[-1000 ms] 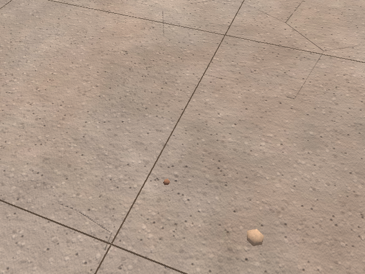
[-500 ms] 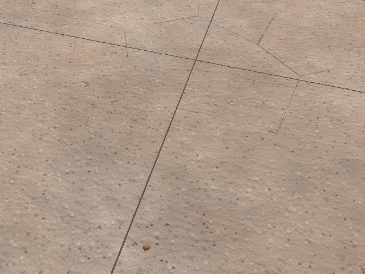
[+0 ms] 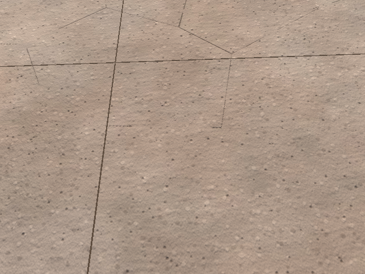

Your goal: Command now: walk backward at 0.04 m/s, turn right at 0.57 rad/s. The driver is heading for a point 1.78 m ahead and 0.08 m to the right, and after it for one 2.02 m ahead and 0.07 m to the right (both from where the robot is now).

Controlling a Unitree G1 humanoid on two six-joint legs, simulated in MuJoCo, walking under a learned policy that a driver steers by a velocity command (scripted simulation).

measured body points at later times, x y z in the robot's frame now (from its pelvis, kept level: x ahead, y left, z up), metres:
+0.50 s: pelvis +0.02 +0.08 +0.01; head +0.04 +0.10 +0.46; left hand +0.24 +0.32 -0.09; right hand +0.02 -0.23 -0.08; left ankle +0.04 +0.19 -0.73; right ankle +0.01 -0.07 -0.65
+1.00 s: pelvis -0.01 +0.06 +0.01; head -0.01 +0.06 +0.46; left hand +0.17 +0.27 -0.11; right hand +0.01 -0.23 -0.11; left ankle +0.04 +0.19 -0.73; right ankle -0.07 -0.05 -0.73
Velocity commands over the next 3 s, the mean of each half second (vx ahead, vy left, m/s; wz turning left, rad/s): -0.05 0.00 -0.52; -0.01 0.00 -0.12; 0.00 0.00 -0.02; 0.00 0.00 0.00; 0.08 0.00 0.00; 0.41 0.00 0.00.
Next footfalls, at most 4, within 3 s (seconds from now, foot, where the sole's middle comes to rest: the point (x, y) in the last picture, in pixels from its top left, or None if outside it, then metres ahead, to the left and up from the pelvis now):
0.36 left None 0.08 0.18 -0.76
0.74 right None -0.03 -0.06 -0.76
2.98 right None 0.36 -0.16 -0.76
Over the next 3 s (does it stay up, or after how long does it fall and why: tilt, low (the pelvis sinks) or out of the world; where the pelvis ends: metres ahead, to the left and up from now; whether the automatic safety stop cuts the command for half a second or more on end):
stays up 0.23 -0.02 -0.01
